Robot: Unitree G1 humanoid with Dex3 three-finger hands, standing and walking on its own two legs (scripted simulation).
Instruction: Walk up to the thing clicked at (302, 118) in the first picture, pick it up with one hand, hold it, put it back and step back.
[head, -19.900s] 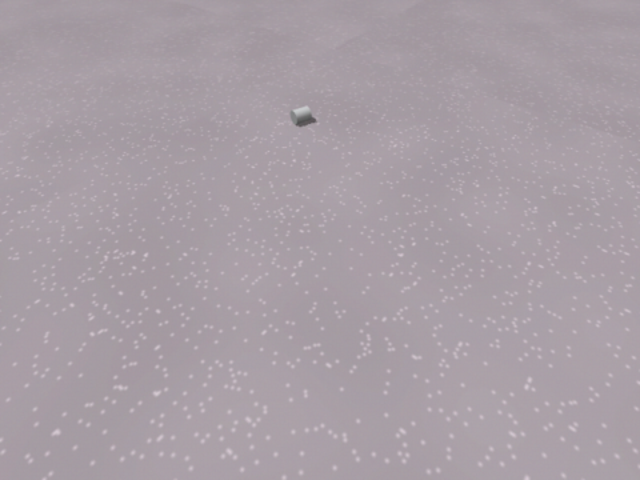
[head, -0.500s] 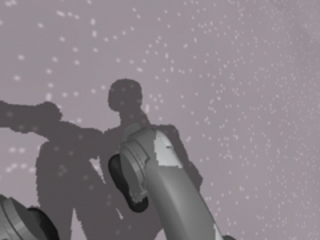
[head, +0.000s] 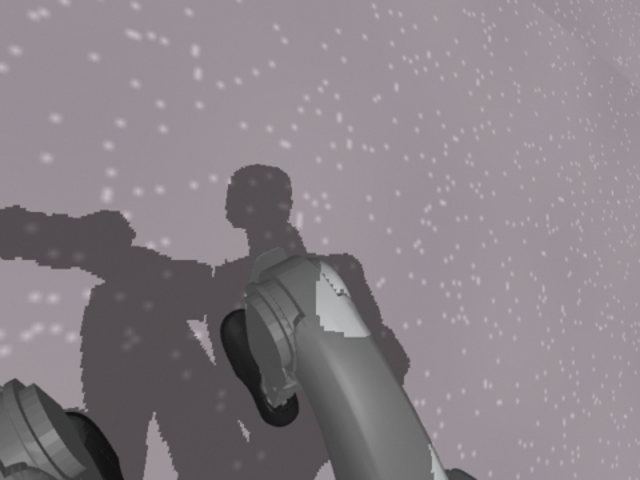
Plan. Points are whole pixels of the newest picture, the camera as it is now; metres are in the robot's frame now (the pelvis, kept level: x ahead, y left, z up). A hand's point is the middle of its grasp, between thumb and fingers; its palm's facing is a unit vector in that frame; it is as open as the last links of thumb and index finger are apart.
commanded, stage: close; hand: left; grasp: from above
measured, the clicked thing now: out of the picture +0.49 +0.34 -0.29
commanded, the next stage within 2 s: settle in 0.92 s
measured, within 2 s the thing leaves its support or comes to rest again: leaves its support in 1.32 s
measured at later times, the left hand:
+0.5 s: hand out of the picture +0.47 +0.33 -0.25, palm faces -0.27 -0.34 -0.90, open 11.0 cm
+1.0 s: hand out of the picture +0.47 +0.33 -0.25, palm faces -0.27 -0.34 -0.90, open 10.7 cm
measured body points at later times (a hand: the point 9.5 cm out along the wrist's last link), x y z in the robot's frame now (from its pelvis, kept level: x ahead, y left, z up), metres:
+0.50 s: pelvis +0.00 +0.00 +0.00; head +0.30 +0.11 +0.31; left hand +0.48 +0.34 -0.20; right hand -0.01 -0.24 -0.04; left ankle +0.07 +0.13 -0.29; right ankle +0.13 -0.12 -0.29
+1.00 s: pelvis +0.00 +0.00 +0.00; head +0.30 +0.11 +0.31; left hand +0.48 +0.34 -0.19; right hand -0.01 -0.23 -0.04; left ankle +0.07 +0.13 -0.29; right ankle +0.13 -0.12 -0.29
